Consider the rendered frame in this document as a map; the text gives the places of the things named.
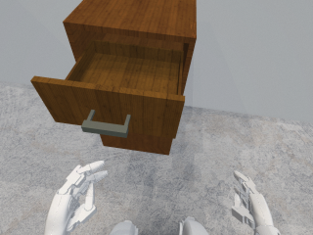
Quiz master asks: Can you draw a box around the handle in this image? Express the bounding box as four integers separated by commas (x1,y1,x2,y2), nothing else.
81,110,131,138

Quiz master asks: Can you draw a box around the left robot thigh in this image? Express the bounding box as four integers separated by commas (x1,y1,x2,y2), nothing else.
109,222,139,235

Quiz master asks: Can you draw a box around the robot right forearm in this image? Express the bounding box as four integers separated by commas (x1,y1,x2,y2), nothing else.
253,225,281,235

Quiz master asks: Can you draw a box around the right robot thigh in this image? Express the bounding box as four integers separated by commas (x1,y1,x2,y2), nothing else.
177,219,209,235

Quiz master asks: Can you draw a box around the robot thigh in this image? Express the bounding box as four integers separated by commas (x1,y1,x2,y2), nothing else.
109,222,139,235
177,219,209,235

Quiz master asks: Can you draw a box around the drawer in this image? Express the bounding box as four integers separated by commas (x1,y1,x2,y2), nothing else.
31,39,185,139

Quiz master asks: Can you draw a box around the robot left hand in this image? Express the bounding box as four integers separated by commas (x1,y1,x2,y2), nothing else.
43,161,108,235

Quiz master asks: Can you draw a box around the cabinet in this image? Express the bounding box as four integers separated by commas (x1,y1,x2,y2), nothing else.
63,0,197,156

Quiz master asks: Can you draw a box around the robot right hand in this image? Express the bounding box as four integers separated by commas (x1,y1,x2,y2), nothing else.
231,170,274,230

